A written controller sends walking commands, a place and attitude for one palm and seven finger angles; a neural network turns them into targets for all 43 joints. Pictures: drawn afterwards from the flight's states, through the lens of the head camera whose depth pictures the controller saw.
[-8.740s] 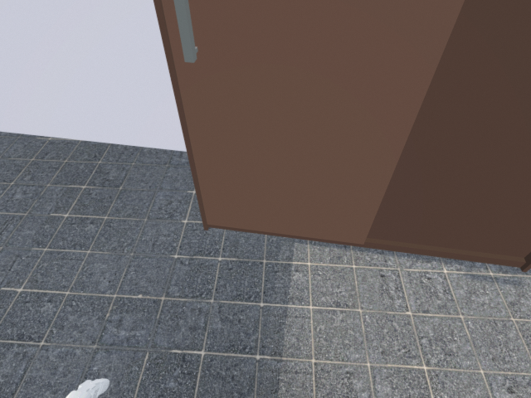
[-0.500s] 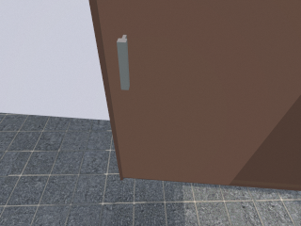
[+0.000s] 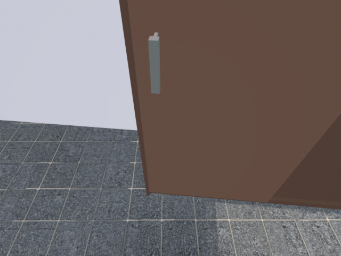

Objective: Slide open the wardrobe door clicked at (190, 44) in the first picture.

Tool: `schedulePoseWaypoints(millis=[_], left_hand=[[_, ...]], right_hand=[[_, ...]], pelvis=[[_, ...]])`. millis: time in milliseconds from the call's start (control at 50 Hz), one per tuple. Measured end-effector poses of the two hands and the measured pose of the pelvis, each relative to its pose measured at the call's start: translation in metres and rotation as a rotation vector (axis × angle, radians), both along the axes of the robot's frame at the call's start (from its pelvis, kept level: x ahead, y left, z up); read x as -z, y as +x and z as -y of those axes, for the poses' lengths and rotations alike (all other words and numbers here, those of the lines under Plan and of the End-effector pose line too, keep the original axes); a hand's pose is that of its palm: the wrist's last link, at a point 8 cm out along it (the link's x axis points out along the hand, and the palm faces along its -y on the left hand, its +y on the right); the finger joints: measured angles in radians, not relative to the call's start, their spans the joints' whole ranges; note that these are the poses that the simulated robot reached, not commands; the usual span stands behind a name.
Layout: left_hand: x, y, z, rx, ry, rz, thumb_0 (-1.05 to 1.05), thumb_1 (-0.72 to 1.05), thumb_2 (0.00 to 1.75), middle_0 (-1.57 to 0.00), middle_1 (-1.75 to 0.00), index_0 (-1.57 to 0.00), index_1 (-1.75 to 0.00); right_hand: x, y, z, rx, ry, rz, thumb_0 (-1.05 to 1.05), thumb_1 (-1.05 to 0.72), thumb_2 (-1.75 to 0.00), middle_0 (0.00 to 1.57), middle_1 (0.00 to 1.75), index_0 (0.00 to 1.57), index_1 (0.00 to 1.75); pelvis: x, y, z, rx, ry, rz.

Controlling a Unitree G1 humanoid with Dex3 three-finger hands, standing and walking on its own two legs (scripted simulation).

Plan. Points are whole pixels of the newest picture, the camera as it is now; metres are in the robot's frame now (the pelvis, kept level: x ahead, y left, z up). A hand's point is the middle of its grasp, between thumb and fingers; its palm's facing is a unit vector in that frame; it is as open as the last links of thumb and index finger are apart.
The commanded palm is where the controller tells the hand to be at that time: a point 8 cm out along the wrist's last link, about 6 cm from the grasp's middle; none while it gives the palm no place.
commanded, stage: look again from close up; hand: left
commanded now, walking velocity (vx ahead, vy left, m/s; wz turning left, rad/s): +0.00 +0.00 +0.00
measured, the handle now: (155, 63) +0.60 +0.09 +0.17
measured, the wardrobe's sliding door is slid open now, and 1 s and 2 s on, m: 0.00 0.00 0.00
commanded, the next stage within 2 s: none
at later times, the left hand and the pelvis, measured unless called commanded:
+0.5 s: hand out of the picture +0.03 +0.19 -0.17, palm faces -0.01 -0.97 -0.24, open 7.4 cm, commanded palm none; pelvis +0.01 -0.01 +0.00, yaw +0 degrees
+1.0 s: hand out of the picture +0.05 +0.17 -0.17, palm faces -0.01 -0.97 -0.23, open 7.4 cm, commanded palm none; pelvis +0.03 -0.02 +0.00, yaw -1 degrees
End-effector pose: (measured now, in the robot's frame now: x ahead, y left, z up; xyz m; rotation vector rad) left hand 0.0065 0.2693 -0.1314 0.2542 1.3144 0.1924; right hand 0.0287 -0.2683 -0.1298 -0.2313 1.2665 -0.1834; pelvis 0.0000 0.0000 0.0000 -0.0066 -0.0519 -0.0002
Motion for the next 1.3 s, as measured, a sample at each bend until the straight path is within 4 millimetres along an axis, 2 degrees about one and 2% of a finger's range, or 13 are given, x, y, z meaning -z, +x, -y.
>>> schedulePoseWaypoints(millis=[100, 220, 580, 760, 1300], left_hand=[[0.004, -0.012, 0.009, -0.009, -0.019, -0.036, 0.00, 0.91, 0.90, -0.20, -0.30, -0.20, -0.30], [0.006, -0.011, 0.021, -0.013, -0.040, -0.047, 0.00, 0.91, 0.90, -0.20, -0.30, -0.20, -0.30], [0.003, 0.033, 0.037, 0.013, -0.047, 0.013, 0.00, 0.91, 0.90, -0.20, -0.30, -0.20, -0.30], [0.002, 0.045, 0.042, 0.020, -0.049, 0.024, 0.00, 0.91, 0.90, -0.20, -0.30, -0.20, -0.30], [0.006, 0.030, 0.051, -0.002, -0.071, -0.041, 0.00, 0.91, 0.90, -0.20, -0.30, -0.20, -0.30]], right_hand=[[0.001, 0.000, 0.001, -0.001, 0.002, -0.013, 0.00, -0.91, -0.90, 0.20, 0.30, 0.20, 0.30], [0.001, 0.003, 0.000, 0.000, 0.010, -0.021, 0.00, -0.91, -0.90, 0.20, 0.30, 0.20, 0.30], [0.006, 0.017, -0.008, 0.010, 0.052, -0.031, 0.00, -0.91, -0.90, 0.20, 0.30, 0.20, 0.30], [0.007, 0.018, -0.010, 0.020, 0.063, -0.040, 0.00, -0.91, -0.90, 0.20, 0.30, 0.20, 0.30], [0.007, 0.013, -0.014, 0.037, 0.069, -0.076, 0.00, -0.91, -0.90, 0.20, 0.30, 0.20, 0.30]], pelvis=[[0.000, 0.000, 0.002, -0.002, 0.000, -0.005], [-0.001, 0.003, 0.006, -0.003, 0.001, -0.009], [-0.003, 0.017, 0.014, 0.002, 0.004, -0.014], [-0.004, 0.022, 0.016, 0.008, 0.005, -0.010], [-0.005, 0.030, 0.017, 0.014, 0.005, -0.015]])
